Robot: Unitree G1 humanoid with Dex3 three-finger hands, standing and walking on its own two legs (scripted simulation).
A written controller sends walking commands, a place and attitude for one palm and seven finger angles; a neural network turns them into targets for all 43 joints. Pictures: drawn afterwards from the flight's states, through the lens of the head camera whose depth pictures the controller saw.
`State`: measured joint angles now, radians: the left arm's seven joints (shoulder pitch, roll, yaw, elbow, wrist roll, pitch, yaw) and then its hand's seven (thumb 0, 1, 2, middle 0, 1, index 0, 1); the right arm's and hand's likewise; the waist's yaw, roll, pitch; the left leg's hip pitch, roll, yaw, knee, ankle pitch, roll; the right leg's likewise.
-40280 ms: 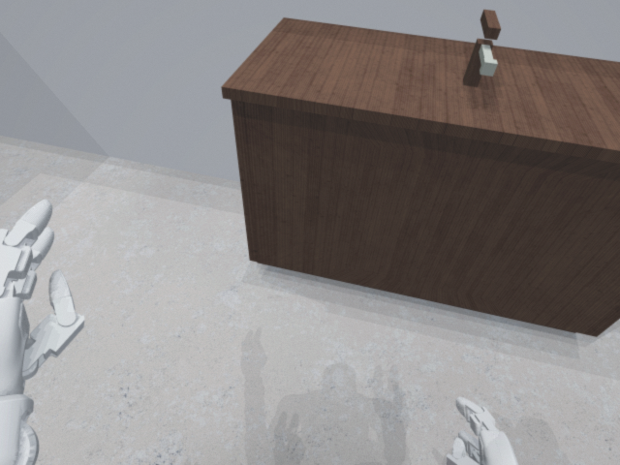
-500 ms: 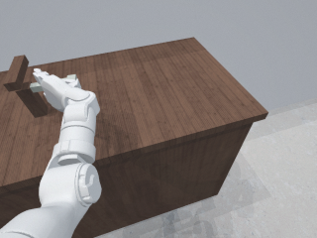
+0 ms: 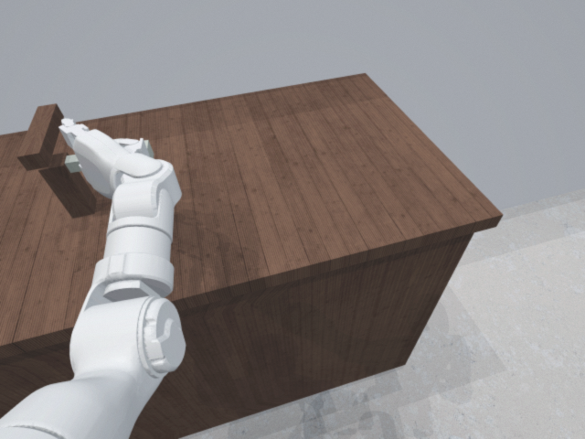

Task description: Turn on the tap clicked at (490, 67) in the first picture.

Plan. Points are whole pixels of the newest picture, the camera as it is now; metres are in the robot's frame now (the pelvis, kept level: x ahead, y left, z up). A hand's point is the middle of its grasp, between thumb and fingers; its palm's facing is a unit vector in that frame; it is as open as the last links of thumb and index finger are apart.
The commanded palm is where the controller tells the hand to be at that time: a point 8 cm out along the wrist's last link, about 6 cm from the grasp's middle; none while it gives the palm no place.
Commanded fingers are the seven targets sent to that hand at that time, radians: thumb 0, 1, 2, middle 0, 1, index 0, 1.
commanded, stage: lift the hand up off the lever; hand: left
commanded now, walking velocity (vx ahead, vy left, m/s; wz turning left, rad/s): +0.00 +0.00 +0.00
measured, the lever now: (143, 153) +0.51 +0.25 +0.14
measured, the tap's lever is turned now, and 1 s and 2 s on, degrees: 86 86 86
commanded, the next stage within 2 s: draw the hand back beside the body in 0.42 s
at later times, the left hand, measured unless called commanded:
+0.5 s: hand (136, 147) +0.44 +0.21 +0.20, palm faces +0.79 -0.60 -0.07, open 7.8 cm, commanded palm +0.39 +0.23 +0.21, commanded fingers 0.00 0.90 0.90 -0.15 -0.15 -0.15 -0.15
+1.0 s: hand (87, 218) +0.32 +0.23 +0.20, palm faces +0.35 -0.91 -0.20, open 7.7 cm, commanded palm +0.29 +0.26 +0.20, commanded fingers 0.00 0.90 0.90 -0.17 -0.23 -0.17 -0.23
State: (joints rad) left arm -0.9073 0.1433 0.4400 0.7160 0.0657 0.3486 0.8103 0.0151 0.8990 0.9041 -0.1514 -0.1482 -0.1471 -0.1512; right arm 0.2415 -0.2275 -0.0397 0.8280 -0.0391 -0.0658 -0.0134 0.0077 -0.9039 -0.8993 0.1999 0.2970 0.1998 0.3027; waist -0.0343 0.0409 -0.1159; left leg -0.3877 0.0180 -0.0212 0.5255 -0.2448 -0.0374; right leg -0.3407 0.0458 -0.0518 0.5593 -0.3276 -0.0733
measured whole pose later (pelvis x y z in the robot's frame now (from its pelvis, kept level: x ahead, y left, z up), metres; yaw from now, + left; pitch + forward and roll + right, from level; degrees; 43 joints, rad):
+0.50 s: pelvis +0.00 +0.00 +0.00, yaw +0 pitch +4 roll +1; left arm -0.87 0.11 0.41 0.63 0.04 0.40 0.80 0.02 0.90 0.90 -0.15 -0.15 -0.15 -0.15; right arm 0.19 -0.22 -0.03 0.83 -0.02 -0.07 -0.02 0.01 -0.90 -0.90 0.20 0.30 0.20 0.30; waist 0.00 0.04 -0.11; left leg -0.33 0.02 -0.02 0.49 -0.23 -0.04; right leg -0.28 0.04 -0.05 0.52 -0.31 -0.07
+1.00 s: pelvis -0.01 +0.01 +0.01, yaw -2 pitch -4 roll +1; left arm -0.18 0.33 0.22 0.09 -0.10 -0.02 0.12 0.02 0.90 0.90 -0.17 -0.19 -0.16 -0.20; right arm 0.20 -0.26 -0.01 0.70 0.04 -0.07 -0.08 0.01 -0.90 -0.90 0.20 0.30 0.20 0.30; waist 0.05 0.06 0.03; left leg -0.11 0.03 0.01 0.36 -0.18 -0.02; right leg -0.07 0.06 -0.02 0.37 -0.23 -0.06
